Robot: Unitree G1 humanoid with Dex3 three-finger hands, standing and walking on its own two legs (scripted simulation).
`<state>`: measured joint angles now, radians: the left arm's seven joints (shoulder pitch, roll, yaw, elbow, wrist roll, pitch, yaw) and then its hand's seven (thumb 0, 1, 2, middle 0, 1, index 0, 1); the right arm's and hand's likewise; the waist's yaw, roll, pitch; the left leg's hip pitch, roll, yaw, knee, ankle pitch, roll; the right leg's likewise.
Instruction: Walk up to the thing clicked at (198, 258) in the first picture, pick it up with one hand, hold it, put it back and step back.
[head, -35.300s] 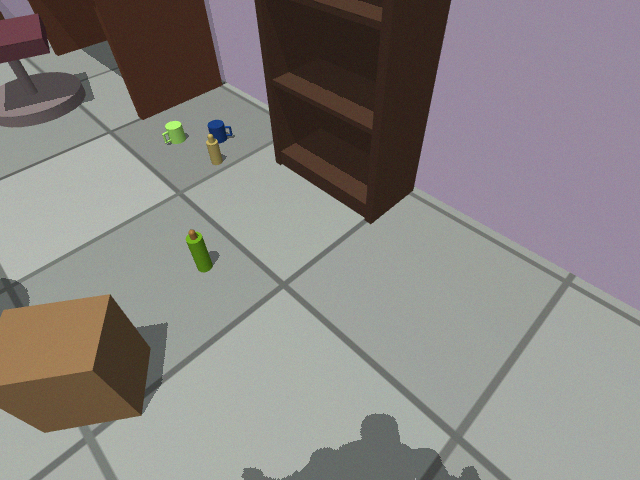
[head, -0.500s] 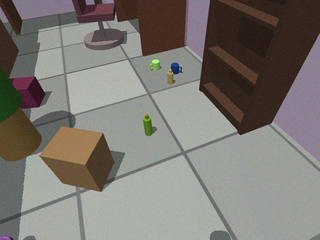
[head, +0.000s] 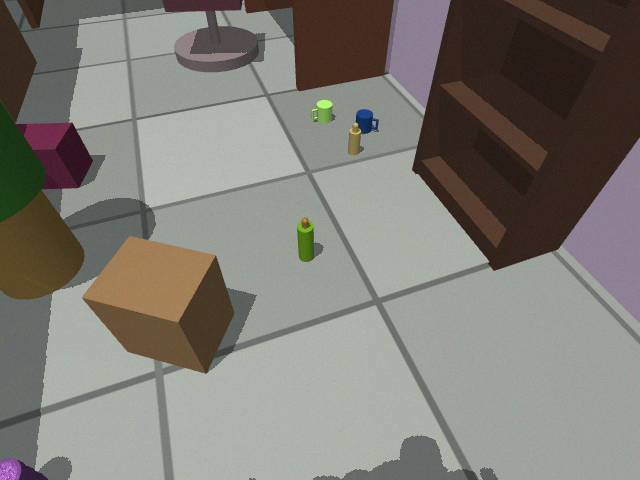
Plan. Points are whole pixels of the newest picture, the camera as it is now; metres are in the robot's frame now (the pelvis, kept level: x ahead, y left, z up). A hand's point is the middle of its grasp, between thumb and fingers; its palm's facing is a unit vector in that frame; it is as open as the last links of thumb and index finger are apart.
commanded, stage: step back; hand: left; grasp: from the side
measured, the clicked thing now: (305, 238) +1.03 +0.11 -0.65
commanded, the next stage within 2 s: stand in 0.12 s
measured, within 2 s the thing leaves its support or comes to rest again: neither
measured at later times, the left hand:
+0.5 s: hand out of the picture +0.09 +0.25 -0.14, palm faces -0.03 -0.94 -0.34, open 7.4 cm
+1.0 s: hand out of the picture +0.07 +0.25 -0.14, palm faces -0.03 -0.94 -0.34, open 7.4 cm
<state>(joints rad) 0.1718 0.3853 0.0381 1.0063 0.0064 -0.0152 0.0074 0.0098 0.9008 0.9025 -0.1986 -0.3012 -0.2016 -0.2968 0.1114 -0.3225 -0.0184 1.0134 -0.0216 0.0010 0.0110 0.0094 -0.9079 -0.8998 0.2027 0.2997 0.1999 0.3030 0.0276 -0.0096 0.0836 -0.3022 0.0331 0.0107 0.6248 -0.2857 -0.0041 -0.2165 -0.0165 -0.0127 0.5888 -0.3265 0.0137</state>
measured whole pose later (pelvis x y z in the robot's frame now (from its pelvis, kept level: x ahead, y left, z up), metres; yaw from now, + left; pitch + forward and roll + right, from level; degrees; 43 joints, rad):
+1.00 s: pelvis +0.00 -0.01 +0.02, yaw +0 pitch -2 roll +0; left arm 0.12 0.35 0.00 1.15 0.01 -0.01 -0.01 0.01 0.90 0.90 -0.20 -0.30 -0.20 -0.30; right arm 0.11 -0.35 0.00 1.15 -0.01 -0.01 0.02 0.01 -0.91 -0.90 0.20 0.30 0.20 0.30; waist -0.01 0.01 0.05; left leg -0.17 0.03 0.01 0.34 -0.14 -0.02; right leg -0.10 -0.01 -0.02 0.33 -0.20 0.01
